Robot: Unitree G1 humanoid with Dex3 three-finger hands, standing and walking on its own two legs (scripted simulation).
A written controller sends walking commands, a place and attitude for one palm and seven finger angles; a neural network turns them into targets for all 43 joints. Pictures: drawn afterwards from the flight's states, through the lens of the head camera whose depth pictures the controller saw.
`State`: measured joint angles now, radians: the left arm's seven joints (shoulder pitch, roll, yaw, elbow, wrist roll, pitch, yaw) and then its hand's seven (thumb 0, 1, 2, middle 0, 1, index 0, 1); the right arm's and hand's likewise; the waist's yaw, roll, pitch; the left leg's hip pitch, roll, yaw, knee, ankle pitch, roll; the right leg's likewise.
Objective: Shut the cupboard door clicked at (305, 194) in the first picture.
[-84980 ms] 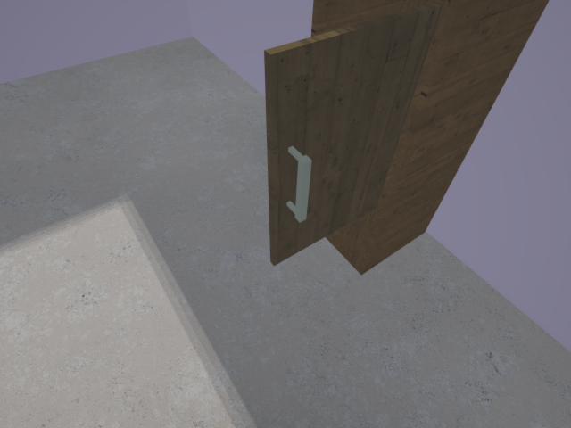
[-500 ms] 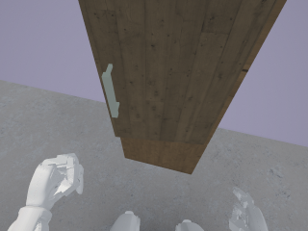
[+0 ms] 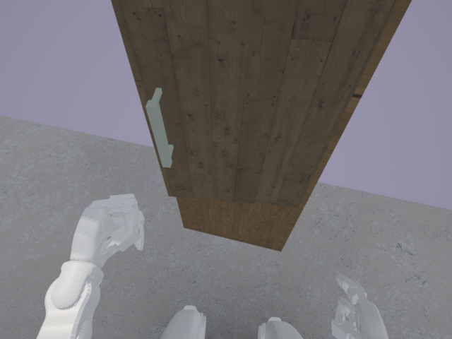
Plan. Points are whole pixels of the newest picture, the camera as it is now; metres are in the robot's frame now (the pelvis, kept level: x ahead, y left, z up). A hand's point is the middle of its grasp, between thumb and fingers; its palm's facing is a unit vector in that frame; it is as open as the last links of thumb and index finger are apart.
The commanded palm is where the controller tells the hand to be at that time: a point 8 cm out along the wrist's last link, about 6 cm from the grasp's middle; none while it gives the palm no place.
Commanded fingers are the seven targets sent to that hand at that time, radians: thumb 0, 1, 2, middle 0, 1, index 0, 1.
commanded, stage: bring the fist close to the handle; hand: left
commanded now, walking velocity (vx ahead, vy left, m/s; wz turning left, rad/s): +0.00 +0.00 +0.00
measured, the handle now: (162, 131) +0.50 +0.16 +0.06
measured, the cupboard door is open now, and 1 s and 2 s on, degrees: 9 9 0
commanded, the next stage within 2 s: push the door shut along its arc in 1.08 s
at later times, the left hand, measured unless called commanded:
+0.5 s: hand (164, 187) +0.36 +0.13 +0.06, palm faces -0.08 -1.00 -0.02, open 3.1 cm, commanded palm +0.35 +0.18 +0.06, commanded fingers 0.00 0.90 0.90 -1.30 -1.50 -1.30 -1.50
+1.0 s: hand (177, 172) +0.39 +0.11 +0.06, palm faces -0.05 -1.00 -0.03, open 3.1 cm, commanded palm +0.37 +0.17 +0.06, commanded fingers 0.00 0.90 0.90 -1.30 -1.50 -1.30 -1.50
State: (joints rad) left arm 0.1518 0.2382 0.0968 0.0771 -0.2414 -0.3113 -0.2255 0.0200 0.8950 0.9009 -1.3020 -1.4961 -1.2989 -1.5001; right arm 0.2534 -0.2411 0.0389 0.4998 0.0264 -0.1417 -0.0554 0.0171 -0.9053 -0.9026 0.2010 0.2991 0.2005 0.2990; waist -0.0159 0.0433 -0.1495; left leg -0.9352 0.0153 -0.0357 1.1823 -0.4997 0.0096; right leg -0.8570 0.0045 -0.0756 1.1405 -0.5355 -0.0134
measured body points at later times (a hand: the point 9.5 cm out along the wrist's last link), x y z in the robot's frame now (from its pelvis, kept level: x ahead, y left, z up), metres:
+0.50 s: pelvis +0.01 +0.00 +0.01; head +0.07 +0.00 +0.45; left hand +0.36 +0.19 +0.07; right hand +0.14 -0.25 -0.09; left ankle +0.04 +0.11 -0.65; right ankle +0.01 -0.12 -0.65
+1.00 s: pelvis +0.00 -0.01 +0.01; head +0.08 -0.01 +0.45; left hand +0.39 +0.17 +0.06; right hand +0.10 -0.26 -0.11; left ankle +0.04 +0.11 -0.65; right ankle +0.02 -0.12 -0.65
